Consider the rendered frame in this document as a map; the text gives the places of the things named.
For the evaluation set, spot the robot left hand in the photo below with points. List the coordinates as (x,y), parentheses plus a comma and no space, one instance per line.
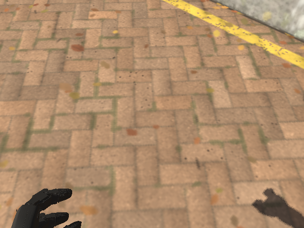
(28,215)

